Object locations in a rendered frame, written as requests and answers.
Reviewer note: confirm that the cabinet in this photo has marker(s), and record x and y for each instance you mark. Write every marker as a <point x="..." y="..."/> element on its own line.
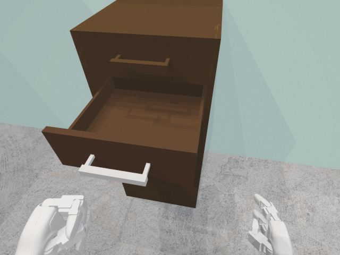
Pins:
<point x="186" y="34"/>

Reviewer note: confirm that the handle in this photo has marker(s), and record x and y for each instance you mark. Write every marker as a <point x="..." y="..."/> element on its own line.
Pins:
<point x="114" y="175"/>
<point x="138" y="65"/>

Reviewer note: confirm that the left robot hand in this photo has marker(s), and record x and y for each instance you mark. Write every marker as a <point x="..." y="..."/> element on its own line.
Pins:
<point x="66" y="216"/>

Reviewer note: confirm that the right robot hand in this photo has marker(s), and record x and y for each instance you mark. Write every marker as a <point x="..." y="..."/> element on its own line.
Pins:
<point x="274" y="239"/>

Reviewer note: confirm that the drawer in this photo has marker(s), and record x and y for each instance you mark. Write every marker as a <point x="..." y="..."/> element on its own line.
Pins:
<point x="131" y="122"/>

